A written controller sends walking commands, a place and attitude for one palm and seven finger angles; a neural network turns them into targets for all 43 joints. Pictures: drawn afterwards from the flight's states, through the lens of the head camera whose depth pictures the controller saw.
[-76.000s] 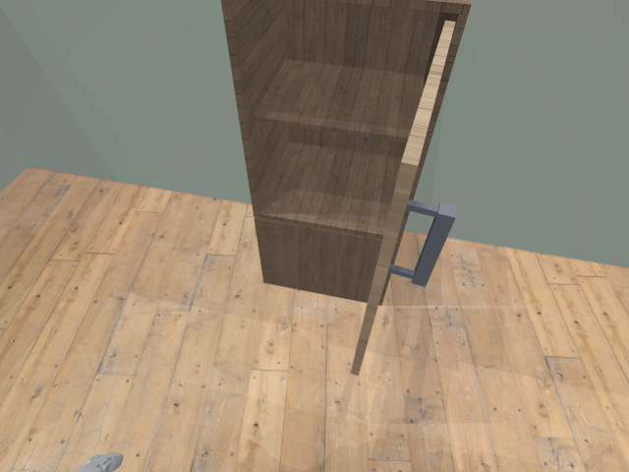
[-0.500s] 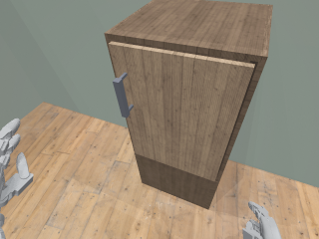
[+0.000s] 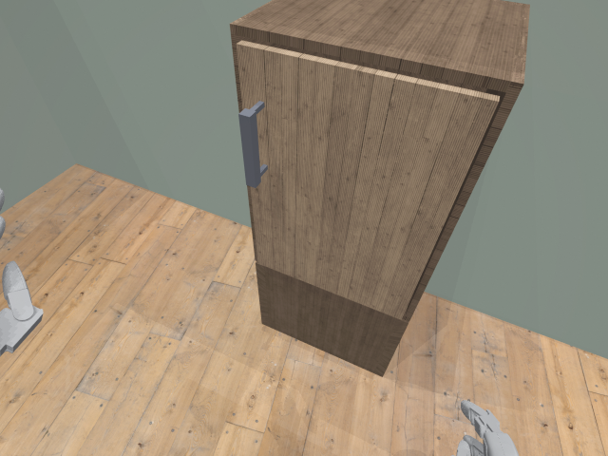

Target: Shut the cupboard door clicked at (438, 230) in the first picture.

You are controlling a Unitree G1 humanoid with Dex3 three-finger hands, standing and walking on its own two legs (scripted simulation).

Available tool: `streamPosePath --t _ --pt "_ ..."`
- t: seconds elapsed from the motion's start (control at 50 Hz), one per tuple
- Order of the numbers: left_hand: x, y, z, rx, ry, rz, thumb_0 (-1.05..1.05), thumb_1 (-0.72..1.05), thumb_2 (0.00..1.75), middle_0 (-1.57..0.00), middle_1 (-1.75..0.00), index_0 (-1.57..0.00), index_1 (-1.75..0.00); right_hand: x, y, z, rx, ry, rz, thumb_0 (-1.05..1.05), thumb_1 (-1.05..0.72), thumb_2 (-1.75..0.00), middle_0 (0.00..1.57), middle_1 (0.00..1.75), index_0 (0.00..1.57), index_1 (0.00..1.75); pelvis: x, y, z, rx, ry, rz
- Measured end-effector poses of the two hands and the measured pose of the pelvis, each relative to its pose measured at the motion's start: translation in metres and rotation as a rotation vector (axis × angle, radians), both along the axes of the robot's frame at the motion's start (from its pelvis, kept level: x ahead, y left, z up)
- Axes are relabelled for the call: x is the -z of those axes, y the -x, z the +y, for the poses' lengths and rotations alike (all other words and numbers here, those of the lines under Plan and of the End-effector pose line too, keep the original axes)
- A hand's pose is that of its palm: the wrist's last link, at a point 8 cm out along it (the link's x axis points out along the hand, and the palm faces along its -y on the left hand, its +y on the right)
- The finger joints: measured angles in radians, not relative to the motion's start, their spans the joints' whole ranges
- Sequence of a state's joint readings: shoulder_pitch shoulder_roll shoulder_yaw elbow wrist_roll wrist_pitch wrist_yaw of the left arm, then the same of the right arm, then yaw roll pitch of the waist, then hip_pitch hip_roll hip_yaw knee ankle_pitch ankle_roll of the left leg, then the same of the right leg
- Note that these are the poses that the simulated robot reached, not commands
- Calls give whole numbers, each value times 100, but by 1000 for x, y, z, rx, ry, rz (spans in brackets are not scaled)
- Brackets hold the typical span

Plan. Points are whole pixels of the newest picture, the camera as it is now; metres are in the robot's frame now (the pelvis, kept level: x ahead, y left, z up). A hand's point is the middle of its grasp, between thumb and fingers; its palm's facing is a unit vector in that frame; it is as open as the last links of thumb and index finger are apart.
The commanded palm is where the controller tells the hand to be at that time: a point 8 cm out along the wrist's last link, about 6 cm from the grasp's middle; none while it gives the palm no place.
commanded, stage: step back with the hand held close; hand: left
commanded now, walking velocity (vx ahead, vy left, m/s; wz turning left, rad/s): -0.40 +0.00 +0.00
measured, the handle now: (256, 145) +0.63 +0.13 +0.07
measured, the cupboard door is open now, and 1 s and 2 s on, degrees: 0 0 0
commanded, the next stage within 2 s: stop stepping back and stand still in 0.72 s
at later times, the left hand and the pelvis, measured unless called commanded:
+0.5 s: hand (34, 371) +0.15 +0.23 +0.18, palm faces +0.36 -0.82 -0.44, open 7.5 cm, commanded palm +0.08 +0.28 +0.20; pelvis -0.06 -0.02 +0.01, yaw +0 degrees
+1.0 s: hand out of the picture +0.04 +0.26 +0.18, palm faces +0.36 -0.80 -0.47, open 7.4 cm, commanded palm -0.01 +0.30 +0.20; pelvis -0.16 +0.00 +0.01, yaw -1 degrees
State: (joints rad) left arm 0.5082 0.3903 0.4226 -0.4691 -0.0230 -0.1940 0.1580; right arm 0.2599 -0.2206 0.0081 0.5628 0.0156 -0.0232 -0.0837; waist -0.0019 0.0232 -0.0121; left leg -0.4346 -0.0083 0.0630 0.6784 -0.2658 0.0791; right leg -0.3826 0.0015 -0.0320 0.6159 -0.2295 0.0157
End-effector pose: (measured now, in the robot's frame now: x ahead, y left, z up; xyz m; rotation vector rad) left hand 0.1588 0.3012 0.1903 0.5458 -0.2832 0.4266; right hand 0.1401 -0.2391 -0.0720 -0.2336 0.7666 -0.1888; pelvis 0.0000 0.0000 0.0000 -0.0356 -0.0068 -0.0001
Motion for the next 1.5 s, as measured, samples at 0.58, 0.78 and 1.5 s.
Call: streamPosePath --t 0.58,0.78,1.5 --pt "-17 72 -32 146 -59 -13 2 88 90 -22 -30 -21 -30 -22 41 -9 -34 -8 -85 1 -90 -90 21 30 20 30 -7 76 -21 -12 18 44" --pt "-9 104 8 24 1 -32 1 88 90 -22 -30 -21 -30 -15 96 -12 8 63 42 1 -91 -90 20 30 20 30 -11 107 1 -32 0 56" --pt "-19 162 -5 111 -15 13 2 89 90 -21 -30 -20 -30 -14 202 18 41 -43 -41 2 -91 -90 20 30 20 30 -16 179 8 25 -24 5"
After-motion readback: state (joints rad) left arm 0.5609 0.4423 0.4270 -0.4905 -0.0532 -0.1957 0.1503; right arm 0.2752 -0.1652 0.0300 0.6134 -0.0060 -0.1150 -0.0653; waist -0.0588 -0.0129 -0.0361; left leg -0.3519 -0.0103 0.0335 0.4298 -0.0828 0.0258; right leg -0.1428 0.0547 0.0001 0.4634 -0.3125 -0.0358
